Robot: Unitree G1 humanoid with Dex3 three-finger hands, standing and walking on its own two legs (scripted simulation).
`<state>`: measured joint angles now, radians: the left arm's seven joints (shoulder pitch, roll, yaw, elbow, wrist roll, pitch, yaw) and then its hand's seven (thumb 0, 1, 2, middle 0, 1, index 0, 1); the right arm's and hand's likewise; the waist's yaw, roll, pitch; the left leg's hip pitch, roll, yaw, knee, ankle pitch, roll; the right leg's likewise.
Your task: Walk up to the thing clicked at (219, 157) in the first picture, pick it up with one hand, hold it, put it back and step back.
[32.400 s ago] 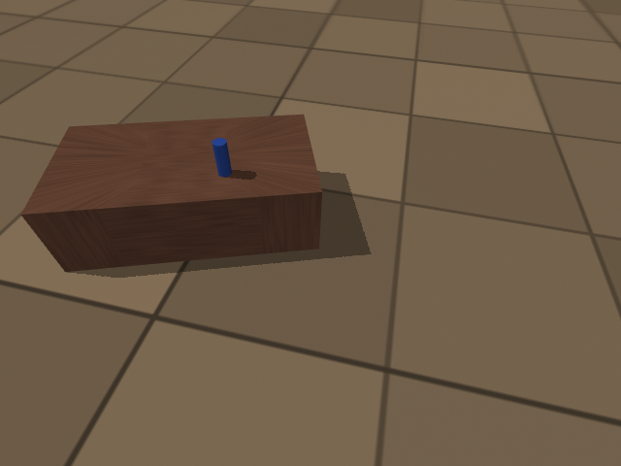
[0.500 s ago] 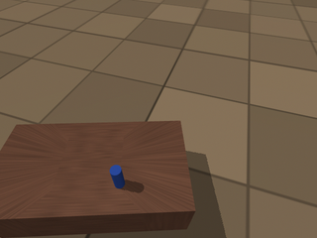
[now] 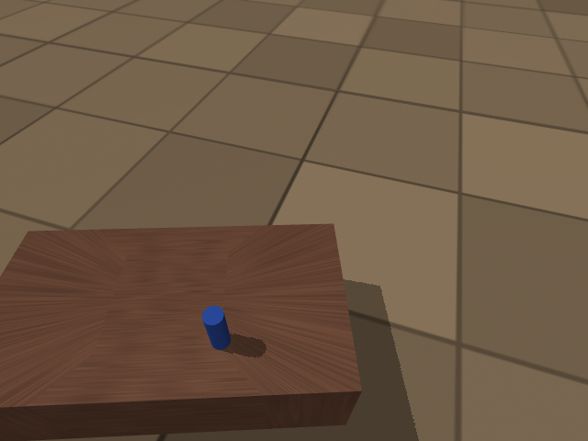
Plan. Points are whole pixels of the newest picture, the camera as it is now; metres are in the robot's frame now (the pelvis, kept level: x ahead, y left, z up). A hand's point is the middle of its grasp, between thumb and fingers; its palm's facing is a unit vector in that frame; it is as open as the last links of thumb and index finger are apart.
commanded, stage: stand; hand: left
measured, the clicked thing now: (217, 328) +0.47 +0.19 -0.38
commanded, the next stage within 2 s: step back in 0.42 s
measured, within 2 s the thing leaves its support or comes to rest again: neither
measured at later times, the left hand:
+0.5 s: hand out of the picture +0.07 +0.26 -0.16, palm faces +0.00 -0.94 -0.35, open 7.4 cm
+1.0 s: hand out of the picture +0.05 +0.30 -0.18, palm faces -0.07 -0.93 -0.36, open 7.4 cm
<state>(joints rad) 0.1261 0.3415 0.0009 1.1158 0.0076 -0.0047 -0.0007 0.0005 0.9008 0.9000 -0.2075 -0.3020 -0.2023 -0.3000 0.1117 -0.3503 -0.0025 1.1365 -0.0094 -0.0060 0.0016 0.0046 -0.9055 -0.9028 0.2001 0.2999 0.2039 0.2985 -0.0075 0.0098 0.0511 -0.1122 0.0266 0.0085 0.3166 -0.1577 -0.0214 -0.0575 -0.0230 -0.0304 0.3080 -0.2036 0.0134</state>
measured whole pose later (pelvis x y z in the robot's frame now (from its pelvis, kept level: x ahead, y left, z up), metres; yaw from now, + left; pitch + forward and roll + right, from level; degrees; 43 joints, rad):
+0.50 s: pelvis +0.00 +0.00 +0.00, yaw +0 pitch -2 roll +0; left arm 0.11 0.35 0.03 1.08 -0.01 0.01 0.00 0.00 0.90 0.90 -0.21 -0.30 -0.20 -0.30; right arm 0.09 -0.36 -0.02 1.10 0.01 0.01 0.01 0.00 -0.90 -0.90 0.20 0.30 0.20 0.30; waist -0.01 0.01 0.09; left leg -0.18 0.03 0.00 0.40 -0.19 -0.02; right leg -0.12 -0.02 -0.03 0.38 -0.23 0.01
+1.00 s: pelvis -0.08 +0.04 -0.02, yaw -2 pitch -1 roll -1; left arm 0.08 0.40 0.06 0.88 0.01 0.07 0.02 0.00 0.90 0.90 -0.21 -0.30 -0.20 -0.30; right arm 0.15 -0.35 -0.05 0.90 -0.02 0.02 -0.01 0.01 -0.90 -0.90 0.20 0.30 0.21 0.30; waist -0.02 -0.05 0.20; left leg -0.32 0.00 0.02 0.61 -0.26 0.05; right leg -0.45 0.10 0.15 1.16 -0.52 0.01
